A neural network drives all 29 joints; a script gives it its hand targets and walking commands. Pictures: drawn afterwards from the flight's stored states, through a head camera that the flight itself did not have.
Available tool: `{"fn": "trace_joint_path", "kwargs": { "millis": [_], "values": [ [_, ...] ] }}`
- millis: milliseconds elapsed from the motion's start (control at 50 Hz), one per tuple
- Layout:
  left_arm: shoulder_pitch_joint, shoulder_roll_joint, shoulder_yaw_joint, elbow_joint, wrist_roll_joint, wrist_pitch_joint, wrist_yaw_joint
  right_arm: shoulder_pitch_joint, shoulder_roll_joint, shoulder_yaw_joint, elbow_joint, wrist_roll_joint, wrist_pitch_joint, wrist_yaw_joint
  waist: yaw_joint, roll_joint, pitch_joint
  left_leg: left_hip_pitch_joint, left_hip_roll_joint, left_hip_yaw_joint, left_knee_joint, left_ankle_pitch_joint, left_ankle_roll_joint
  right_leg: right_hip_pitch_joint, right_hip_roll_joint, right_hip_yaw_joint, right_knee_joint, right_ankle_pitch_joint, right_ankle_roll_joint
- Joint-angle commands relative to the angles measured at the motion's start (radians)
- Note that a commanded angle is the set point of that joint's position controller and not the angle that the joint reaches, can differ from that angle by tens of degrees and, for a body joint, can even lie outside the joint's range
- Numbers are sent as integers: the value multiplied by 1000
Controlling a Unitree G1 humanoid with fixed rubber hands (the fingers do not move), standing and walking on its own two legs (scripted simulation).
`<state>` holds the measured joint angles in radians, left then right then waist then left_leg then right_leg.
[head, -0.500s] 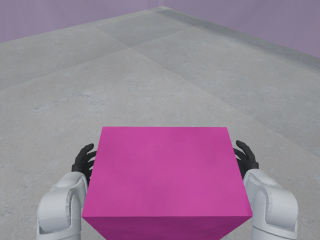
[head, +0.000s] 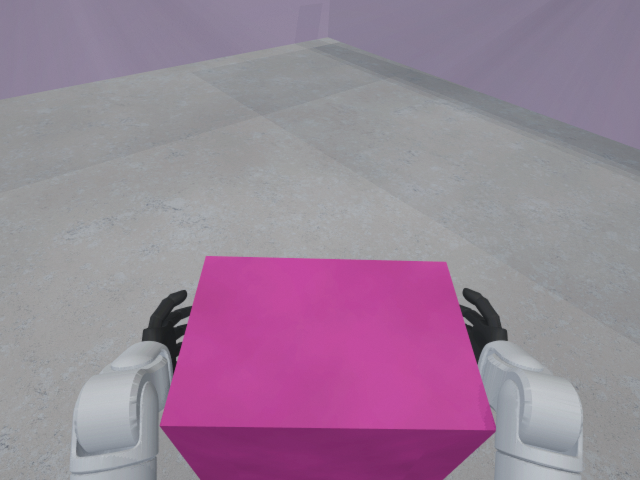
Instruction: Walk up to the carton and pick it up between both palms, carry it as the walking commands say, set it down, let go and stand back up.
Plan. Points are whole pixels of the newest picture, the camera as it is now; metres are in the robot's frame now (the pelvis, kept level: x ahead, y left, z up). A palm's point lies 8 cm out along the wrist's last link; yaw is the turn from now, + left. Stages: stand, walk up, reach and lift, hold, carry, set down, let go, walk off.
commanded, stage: carry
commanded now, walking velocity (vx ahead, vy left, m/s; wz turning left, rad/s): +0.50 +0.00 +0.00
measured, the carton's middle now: (322, 389) +0.24 +0.00 +0.02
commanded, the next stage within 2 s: none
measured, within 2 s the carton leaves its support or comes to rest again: neither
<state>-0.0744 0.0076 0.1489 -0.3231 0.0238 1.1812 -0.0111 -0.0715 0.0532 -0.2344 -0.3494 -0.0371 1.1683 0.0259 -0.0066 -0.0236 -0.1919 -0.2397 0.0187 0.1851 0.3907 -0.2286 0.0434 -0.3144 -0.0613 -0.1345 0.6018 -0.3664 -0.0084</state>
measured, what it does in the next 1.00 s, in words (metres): walks ahead: right foot, then left foot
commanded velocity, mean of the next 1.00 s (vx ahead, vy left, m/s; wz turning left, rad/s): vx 0.50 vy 0.00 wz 0.00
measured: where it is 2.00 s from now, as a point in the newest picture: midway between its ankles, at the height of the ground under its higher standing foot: (325, 259)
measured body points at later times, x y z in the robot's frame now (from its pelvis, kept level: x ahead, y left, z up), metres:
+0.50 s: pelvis +0.24 -0.07 +0.00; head +0.28 -0.07 +0.44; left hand +0.49 +0.13 +0.04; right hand +0.52 -0.24 +0.05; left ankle +0.12 +0.05 -0.64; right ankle +0.27 -0.15 -0.74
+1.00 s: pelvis +0.58 -0.04 +0.00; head +0.62 -0.03 +0.45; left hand +0.87 +0.13 +0.05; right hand +0.83 -0.24 +0.06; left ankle +0.59 +0.06 -0.74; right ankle +0.50 -0.15 -0.67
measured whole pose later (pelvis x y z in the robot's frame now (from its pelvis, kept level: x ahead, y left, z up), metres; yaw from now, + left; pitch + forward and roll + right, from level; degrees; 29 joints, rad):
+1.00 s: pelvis +0.58 -0.04 +0.00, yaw -2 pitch +4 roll +0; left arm -0.11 0.01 0.17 -0.35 0.01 1.16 -0.02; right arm -0.06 0.08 -0.25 -0.41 -0.04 1.13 0.02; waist -0.02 -0.01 -0.01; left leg -0.25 0.06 0.20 0.36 -0.17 0.02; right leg -0.43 -0.05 -0.07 1.03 -0.35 -0.01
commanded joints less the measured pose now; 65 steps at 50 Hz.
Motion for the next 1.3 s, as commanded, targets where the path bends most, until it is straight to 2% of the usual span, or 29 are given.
{"fn": "trace_joint_path", "kwargs": {
  "millis": [0,80,240,280,300,320,340,360,420,440,520,660,740,760,780,800,820,840,860,900,960,1080,1140,1160,1180,1200,1220,1240,1280],
  "values": [
    [-521,-831,-689,-96,-278,-6,-191,-492,742,809,-120,317,9,197,-2,76,86,295,366,-443,-324,-164,115,-479,-62,52,254,-4,14],
    [-403,-847,-668,-100,-279,-34,-176,-518,735,829,-256,343,-7,197,8,91,-37,393,270,-224,-299,-50,57,-410,-43,-4,206,173,22],
    [-401,-775,-710,-216,-293,-29,-154,-366,684,797,-204,299,-3,189,10,248,4,328,229,-80,-178,313,40,-254,-15,-56,-15,222,-3],
    [-383,-759,-712,-209,-292,-29,-156,-367,679,802,-202,289,-2,186,28,217,-41,274,195,-9,20,519,7,-46,53,-143,-132,218,-13],
    [-370,-761,-707,-184,-293,-27,-159,-367,680,798,-195,292,0,182,46,117,-133,154,151,29,266,592,-24,217,65,-136,-160,235,-29],
    [-318,-737,-697,-189,-286,-27,-163,-376,672,805,-237,293,3,179,60,-143,-248,-90,85,18,605,351,-62,483,-156,179,-180,211,-87],
    [-313,-752,-673,-178,-285,-25,-168,-367,685,815,-237,295,9,176,44,-391,-251,-403,-39,-50,811,-282,-75,679,-375,547,-243,395,-194],
    [-279,-782,-658,-157,-272,-26,-170,-375,683,829,-257,303,4,180,45,-212,-161,-464,2,-147,884,-269,-35,604,-381,517,-289,483,-220],
    [-404,-819,-710,-254,-294,-57,-175,-410,740,845,-244,310,-16,190,40,-36,-122,-424,111,-203,849,-160,-22,403,-331,323,-368,309,-170],
    [-410,-824,-716,-275,-303,-66,-171,-393,743,841,-235,307,-22,191,41,-23,-113,-359,115,-186,779,-121,-21,342,-292,262,-382,359,-135],
    [-381,-803,-742,-276,-337,-71,-187,-316,736,825,-217,264,-49,165,26,-83,-99,-360,95,-108,586,0,-41,377,-248,110,-407,377,-142],
    [-317,-737,-722,-212,-302,-51,-194,-345,675,834,-214,266,-28,153,35,-150,80,-306,40,30,173,145,-38,365,-175,1,-436,480,-106],
    [-338,-720,-711,-185,-285,-28,-183,-386,649,831,-209,289,5,160,16,-131,22,-39,-42,120,38,112,-12,361,-155,-55,-186,848,-59],
    [-359,-708,-712,-186,-294,-22,-180,-373,645,823,-198,290,11,163,-6,-106,-64,174,-30,93,35,97,-1,272,-112,-87,-16,875,-28],
    [-390,-712,-712,-200,-305,-16,-177,-364,647,806,-176,287,16,168,-34,38,-176,450,142,-135,23,71,52,39,-61,-80,242,657,4],
    [-427,-738,-710,-228,-308,-10,-180,-360,649,786,-136,266,19,169,-11,326,-204,595,400,-589,-96,164,149,-225,76,-24,483,20,38],
    [-491,-744,-705,-223,-309,-9,-185,-387,678,778,-107,266,18,171,-25,293,-126,541,424,-679,-166,265,224,-352,87,88,648,-113,23],
    [-520,-764,-710,-268,-305,-16,-185,-406,716,797,-116,302,-1,174,-25,266,-128,449,422,-622,-135,338,226,-325,26,181,715,-79,-8],
    [-474,-809,-695,-205,-295,-24,-190,-405,729,802,-143,294,-6,175,-19,149,-100,417,358,-448,-113,398,157,-344,-8,167,672,-58,-9],
    [-415,-829,-680,-183,-293,-47,-190,-409,745,829,-187,313,-21,184,-5,56,-177,427,295,-268,-118,349,69,-277,-55,133,464,34,-6],
    [-331,-844,-710,-195,-282,-59,-182,-424,738,848,-273,330,-38,192,-3,154,-152,357,272,-229,-181,278,68,-207,-29,67,235,49,0],
    [-309,-798,-715,-222,-255,-56,-153,-324,690,834,-241,316,-25,199,4,225,-34,265,234,-50,-142,326,31,-112,19,-64,-68,210,5],
    [-322,-773,-718,-198,-261,-47,-158,-332,662,816,-225,294,-16,188,16,140,-53,99,166,38,73,336,-15,171,65,-139,-149,252,-10],
    [-320,-767,-714,-194,-269,-43,-159,-342,654,805,-218,286,-10,182,42,26,-113,-39,130,52,316,370,-46,370,7,-41,-152,222,-37],
    [-278,-745,-697,-175,-256,-38,-162,-348,633,797,-240,282,-2,176,48,-250,-166,-222,52,37,612,112,-79,484,-226,316,-248,118,-110],
    [-277,-741,-670,-165,-258,-28,-163,-321,629,810,-219,281,10,175,34,-338,-119,-398,-10,-61,764,-301,-60,529,-369,574,-342,183,-174],
    [-275,-748,-656,-119,-243,-25,-161,-356,625,819,-208,298,16,182,29,-178,-46,-386,22,-145,831,-270,-32,400,-365,574,-392,179,-206],
    [-309,-758,-656,-145,-235,-31,-161,-382,670,849,-216,311,15,186,19,-133,-29,-412,66,-171,864,-241,-31,356,-372,529,-400,191,-215],
    [-434,-795,-717,-240,-299,-46,-170,-388,708,831,-182,310,1,189,24,-69,-41,-376,116,-179,756,-172,-42,345,-314,328,-401,243,-148]
  ]
}}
